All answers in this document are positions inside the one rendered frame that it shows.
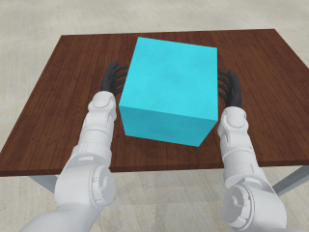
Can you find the left robot hand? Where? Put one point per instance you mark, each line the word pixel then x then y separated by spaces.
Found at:
pixel 109 83

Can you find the robot right upper arm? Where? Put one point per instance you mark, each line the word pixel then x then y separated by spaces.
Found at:
pixel 248 209

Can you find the carton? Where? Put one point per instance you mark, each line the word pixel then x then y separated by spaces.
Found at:
pixel 170 93

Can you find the robot left upper arm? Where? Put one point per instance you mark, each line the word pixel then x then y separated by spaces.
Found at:
pixel 81 193

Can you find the right robot hand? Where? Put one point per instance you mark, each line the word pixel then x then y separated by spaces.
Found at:
pixel 233 97

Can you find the table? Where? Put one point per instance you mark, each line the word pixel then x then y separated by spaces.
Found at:
pixel 274 85

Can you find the robot right forearm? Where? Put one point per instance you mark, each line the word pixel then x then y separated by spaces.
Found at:
pixel 238 156

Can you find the robot left forearm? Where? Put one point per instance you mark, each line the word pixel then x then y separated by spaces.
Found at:
pixel 96 134

